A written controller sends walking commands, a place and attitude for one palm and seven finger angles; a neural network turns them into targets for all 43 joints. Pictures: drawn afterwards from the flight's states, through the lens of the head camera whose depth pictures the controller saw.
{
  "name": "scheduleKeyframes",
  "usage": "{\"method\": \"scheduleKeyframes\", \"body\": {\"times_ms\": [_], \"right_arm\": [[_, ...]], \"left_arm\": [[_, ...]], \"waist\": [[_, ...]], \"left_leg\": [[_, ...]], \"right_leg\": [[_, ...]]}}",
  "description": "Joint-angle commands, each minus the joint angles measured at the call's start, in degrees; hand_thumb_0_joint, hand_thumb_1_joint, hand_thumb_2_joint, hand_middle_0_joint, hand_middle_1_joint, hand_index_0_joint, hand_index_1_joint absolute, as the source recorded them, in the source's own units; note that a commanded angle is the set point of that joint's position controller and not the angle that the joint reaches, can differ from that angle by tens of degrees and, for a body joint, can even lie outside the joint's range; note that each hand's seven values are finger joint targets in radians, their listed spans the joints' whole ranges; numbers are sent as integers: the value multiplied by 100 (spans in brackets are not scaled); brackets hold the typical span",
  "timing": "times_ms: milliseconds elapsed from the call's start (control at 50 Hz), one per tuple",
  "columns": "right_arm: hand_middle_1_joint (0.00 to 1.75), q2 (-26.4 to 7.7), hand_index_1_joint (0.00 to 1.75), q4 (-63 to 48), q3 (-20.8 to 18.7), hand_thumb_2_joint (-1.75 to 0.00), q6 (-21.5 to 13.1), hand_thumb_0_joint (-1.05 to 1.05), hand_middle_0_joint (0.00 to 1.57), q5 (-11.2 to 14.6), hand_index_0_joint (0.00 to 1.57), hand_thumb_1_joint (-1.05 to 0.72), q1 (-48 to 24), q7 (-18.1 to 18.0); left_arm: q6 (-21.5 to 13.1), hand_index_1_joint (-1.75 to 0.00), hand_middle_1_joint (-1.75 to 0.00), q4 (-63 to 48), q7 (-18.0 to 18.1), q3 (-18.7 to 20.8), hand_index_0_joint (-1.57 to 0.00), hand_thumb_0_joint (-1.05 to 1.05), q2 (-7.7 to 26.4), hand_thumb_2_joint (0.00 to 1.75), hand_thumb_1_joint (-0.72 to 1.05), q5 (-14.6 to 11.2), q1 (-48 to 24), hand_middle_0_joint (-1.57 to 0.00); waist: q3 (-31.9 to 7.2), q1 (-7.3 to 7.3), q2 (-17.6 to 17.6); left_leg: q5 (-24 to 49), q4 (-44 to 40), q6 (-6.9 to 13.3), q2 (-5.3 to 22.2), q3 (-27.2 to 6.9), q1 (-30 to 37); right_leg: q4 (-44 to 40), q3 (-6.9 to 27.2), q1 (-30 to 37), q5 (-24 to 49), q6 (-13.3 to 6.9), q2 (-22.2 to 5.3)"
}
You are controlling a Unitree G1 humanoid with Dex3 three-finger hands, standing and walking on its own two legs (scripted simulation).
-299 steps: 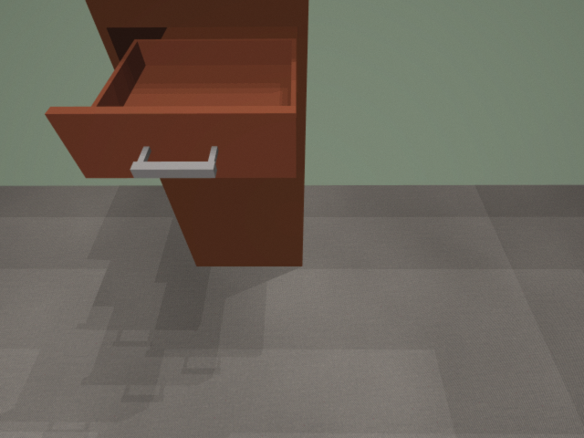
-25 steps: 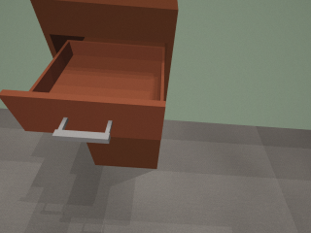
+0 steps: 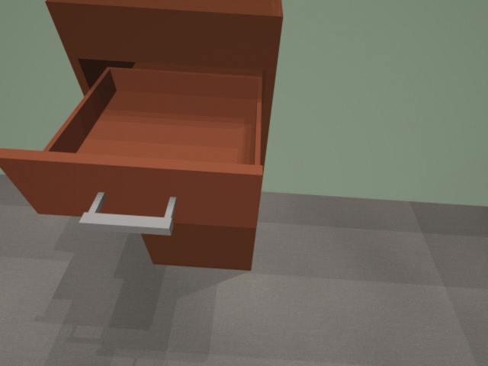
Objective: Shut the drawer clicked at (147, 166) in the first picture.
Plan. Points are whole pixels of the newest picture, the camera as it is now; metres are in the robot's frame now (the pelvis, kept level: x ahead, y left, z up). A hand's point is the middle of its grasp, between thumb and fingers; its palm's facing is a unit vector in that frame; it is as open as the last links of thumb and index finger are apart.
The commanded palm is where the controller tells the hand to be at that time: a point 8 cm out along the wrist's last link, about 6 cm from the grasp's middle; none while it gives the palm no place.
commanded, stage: come to a stop and stand still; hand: left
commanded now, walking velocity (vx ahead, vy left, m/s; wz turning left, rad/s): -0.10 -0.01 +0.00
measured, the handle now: (131, 212) +0.31 +0.20 +0.10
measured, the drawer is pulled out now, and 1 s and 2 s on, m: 0.30 0.30 0.30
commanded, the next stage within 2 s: look again from close up in 0.82 s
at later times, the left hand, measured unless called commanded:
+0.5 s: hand out of the picture +0.07 +0.17 -0.16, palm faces -0.04 -0.96 -0.27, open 7.4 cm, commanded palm none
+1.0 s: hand out of the picture +0.04 +0.17 -0.16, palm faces -0.04 -0.97 -0.26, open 7.4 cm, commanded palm none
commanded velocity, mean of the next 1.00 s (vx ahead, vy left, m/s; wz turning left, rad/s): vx -0.03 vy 0.00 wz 0.00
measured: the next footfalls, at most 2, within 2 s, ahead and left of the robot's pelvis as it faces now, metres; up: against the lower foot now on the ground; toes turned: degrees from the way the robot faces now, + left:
none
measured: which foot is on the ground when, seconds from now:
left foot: down 0.00-1.00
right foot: down 0.00-1.00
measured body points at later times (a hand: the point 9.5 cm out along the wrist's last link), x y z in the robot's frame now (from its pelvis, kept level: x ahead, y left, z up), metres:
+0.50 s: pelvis +0.00 -0.03 +0.00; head +0.02 -0.04 +0.45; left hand +0.07 +0.22 -0.14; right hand +0.06 -0.26 -0.16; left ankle +0.01 +0.10 -0.73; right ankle -0.04 -0.15 -0.73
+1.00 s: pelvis +0.00 -0.04 +0.01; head +0.03 -0.04 +0.46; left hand +0.04 +0.22 -0.14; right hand +0.03 -0.29 -0.15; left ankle +0.01 +0.10 -0.73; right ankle -0.04 -0.15 -0.73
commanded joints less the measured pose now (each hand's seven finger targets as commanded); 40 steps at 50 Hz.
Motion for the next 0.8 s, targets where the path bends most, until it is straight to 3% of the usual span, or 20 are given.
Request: {"method": "scheduleKeyframes", "body": {"times_ms": [0, 40, 80, 100, 200, 260, 360, 580, 780], "right_arm": [[30, -596, 30, -588, -78, -90, -256, 0, 20, 26, 20, -90, 338, -49], [30, -700, 30, -609, -68, -90, -279, 0, 20, 58, 20, -90, 297, -128], [30, -770, 30, -595, -109, -90, -271, 0, 20, 79, 20, -90, 344, -172], [30, -752, 30, -585, -121, -90, -255, 0, 20, 74, 20, -90, 345, -185], [30, -742, 30, -670, -174, -90, -138, 0, 20, 59, 20, -90, 62, -191], [30, -751, 30, -744, -198, -90, -79, 0, 20, 48, 20, -90, -78, -164], [30, -718, 30, -764, -194, -90, -65, 0, 20, 35, 20, -90, -228, -119], [30, -906, 30, -541, -154, -90, -123, 0, 20, 32, 20, -90, -417, -95], [30, -1081, 30, -267, -136, -90, -201, 0, 20, 46, 20, -90, -424, -136]], "left_arm": [[-141, -30, -30, -384, 104, 153, -20, 0, 681, 90, 90, -14, 124, -20], [-136, -30, -30, -270, 131, 124, -20, 0, 604, 90, 90, -71, 270, -20], [-108, -30, -30, -282, 156, 138, -20, 0, 658, 90, 90, -89, 251, -20], [-62, -30, -30, -333, 166, 163, -20, 0, 671, 90, 90, -74, 135, -20], [70, -30, -30, -585, 178, 246, -20, 0, 803, 90, 90, -69, 78, -20], [90, -30, -30, -721, 161, 273, -20, 0, 903, 90, 90, -72, -49, -20], [81, -30, -30, -889, 121, 271, -20, 0, 1026, 90, 90, -54, -306, -20], [27, -30, -30, -832, 25, 262, -20, 0, 1197, 90, 90, -57, -645, -20], [-20, -30, -30, -544, -15, 272, -20, 0, 1249, 90, 90, -74, -605, -20]], "waist": [[80, -142, 1080], [-224, -67, 605], [-245, -107, -4], [-39, -126, 47], [127, -33, 49], [4, -29, -214], [-40, -51, -347], [191, -50, -55], [-7, -17, 142]], "left_leg": [[1058, -515, 172, 616, -769, 295], [2550, -270, 262, 706, -746, 595], [2957, -132, 196, 643, -572, 775], [3107, -220, 169, 642, -564, 722], [2544, -315, 148, 603, -424, 645], [1896, -264, 88, 489, -296, 596], [1178, -350, 20, 404, -203, 621], [752, -784, -44, 476, -231, 739], [1096, -908, -28, 593, -274, 951]], "right_leg": [[80, 45, -585, 106, -532, -97], [75, 45, -237, 821, -450, -90], [69, 151, -144, 1616, -427, -216], [179, 125, -182, 1671, -415, -219], [251, 244, -371, 1791, -384, -290], [229, 431, -402, 2014, -423, -382], [-13, 606, -508, 1698, -444, -420], [-554, 636, -601, 860, -415, -327], [-634, 554, -308, 1216, -438, -303]]}}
